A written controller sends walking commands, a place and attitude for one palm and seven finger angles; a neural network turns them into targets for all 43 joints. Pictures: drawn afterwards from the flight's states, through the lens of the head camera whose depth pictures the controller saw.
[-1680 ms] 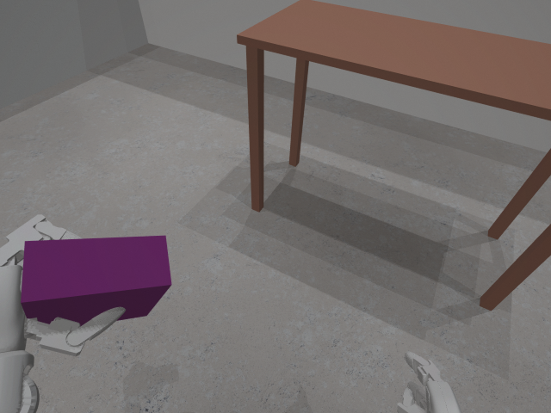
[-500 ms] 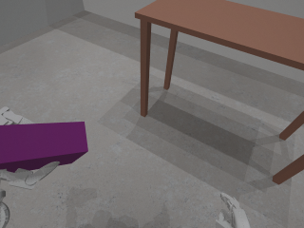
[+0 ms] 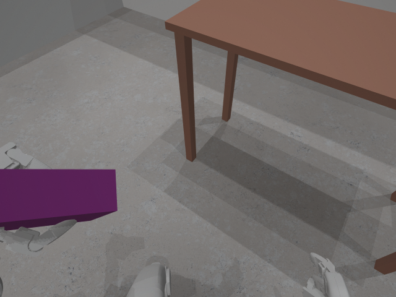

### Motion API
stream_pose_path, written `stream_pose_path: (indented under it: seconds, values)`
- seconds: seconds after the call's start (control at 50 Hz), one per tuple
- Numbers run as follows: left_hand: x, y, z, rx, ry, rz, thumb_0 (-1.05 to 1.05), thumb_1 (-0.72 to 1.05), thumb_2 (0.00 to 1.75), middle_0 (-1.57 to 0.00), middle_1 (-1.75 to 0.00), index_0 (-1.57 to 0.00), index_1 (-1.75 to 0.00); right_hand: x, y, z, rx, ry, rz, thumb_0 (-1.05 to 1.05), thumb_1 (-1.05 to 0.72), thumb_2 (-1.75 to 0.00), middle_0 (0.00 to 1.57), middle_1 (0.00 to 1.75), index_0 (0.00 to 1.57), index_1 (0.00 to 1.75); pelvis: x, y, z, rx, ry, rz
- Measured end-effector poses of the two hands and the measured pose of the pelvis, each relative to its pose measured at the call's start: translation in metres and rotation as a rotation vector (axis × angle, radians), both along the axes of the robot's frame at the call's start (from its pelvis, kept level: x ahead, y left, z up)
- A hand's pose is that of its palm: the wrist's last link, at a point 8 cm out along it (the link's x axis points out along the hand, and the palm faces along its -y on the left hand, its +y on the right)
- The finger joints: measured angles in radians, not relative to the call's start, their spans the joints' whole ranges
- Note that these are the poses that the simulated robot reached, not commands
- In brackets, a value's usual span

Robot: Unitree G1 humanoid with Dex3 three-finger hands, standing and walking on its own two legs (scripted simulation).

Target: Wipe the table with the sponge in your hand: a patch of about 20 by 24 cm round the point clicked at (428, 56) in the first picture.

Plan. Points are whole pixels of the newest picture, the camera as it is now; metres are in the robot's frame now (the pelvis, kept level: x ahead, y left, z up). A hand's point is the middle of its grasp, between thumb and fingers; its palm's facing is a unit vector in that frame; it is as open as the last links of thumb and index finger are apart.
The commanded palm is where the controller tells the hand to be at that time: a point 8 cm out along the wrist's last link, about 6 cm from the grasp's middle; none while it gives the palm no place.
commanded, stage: walk to a spot facing it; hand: left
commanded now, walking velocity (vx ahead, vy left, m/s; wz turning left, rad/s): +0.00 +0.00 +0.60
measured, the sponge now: (72, 200) +0.23 +0.19 +0.16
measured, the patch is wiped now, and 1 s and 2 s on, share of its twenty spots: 0.00 0.00 0.00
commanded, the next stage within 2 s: turn to face it in 0.08 s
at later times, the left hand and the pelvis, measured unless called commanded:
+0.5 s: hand (20, 164) +0.27 +0.25 +0.20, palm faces +0.49 -0.77 -0.40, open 9.7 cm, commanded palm +0.22 +0.29 +0.18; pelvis +0.07 +0.00 +0.00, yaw +2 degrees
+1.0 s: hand (110, 151) +0.30 +0.14 +0.18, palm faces +0.20 -0.88 -0.44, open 9.7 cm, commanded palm +0.26 +0.19 +0.18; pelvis +0.03 -0.04 +0.00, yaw -14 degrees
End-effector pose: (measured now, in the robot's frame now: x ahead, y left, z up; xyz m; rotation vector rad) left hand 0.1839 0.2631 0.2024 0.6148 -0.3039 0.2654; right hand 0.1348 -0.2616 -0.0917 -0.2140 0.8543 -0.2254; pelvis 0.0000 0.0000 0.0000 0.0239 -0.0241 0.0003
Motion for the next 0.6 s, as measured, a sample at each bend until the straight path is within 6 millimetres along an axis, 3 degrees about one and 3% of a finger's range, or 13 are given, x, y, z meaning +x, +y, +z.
stream_pose_path:
  seconds: [0.14, 0.24, 0.32, 0.4, 0.46, 0.52, 0.6]
  values:
    - [0.011, 0.018, 0.003, -0.033, -0.046, 0.106, 0.00, -0.46, 0.98, -0.80, -1.32, -0.79, -1.32, 0.051, 0.007, 0.015, -0.042, -0.010, 0.089, 0.02, -0.91, -0.90, 0.19, 0.30, 0.20, 0.30, 0.037, -0.001, 0.003, 0.017, 0.005, 0.056]
    - [0.023, 0.036, -0.009, -0.093, -0.118, 0.143, 0.00, -0.46, 0.98, -0.80, -1.32, -0.79, -1.32, 0.095, 0.036, 0.013, -0.052, -0.062, 0.149, 0.02, -0.91, -0.90, 0.20, 0.30, 0.20, 0.30, 0.061, 0.014, -0.011, 0.011, 0.005, 0.074]
    - [0.037, 0.047, -0.013, -0.095, -0.170, 0.126, 0.00, -0.46, 0.98, -0.80, -1.32, -0.79, -1.33, 0.124, 0.070, 0.009, 0.013, -0.123, 0.182, 0.02, -0.91, -0.90, 0.19, 0.30, 0.20, 0.30, 0.065, 0.018, -0.018, 0.006, -0.025, 0.087]
    - [0.040, 0.045, -0.004, -0.084, -0.157, 0.125, 0.00, -0.46, 0.98, -0.80, -1.32, -0.79, -1.33, 0.135, 0.099, 0.018, 0.104, -0.161, 0.243, 0.02, -0.91, -0.90, 0.20, 0.30, 0.20, 0.30, 0.068, 0.013, -0.010, -0.017, -0.023, 0.074]
    - [0.037, 0.034, 0.006, -0.085, -0.154, 0.119, 0.00, -0.46, 0.98, -0.80, -1.33, -0.79, -1.33, 0.137, 0.107, 0.023, 0.155, -0.194, 0.268, 0.01, -0.90, -0.90, 0.20, 0.30, 0.20, 0.30, 0.070, 0.008, -0.004, -0.035, -0.014, 0.048]
    - [0.038, 0.021, 0.008, -0.085, -0.136, 0.125, 0.00, -0.46, 0.98, -0.80, -1.33, -0.79, -1.33, 0.134, 0.100, 0.021, 0.186, -0.211, 0.268, 0.01, -0.90, -0.90, 0.20, 0.30, 0.21, 0.30, 0.070, -0.001, -0.002, -0.045, -0.008, 0.022]
    - [0.050, -0.003, -0.003, -0.077, -0.096, 0.129, 0.00, -0.46, 0.98, -0.80, -1.33, -0.79, -1.33, 0.125, 0.068, 0.007, 0.197, -0.219, 0.234, 0.01, -0.90, -0.90, 0.20, 0.30, 0.21, 0.30, 0.067, -0.022, -0.011, -0.027, -0.010, -0.018]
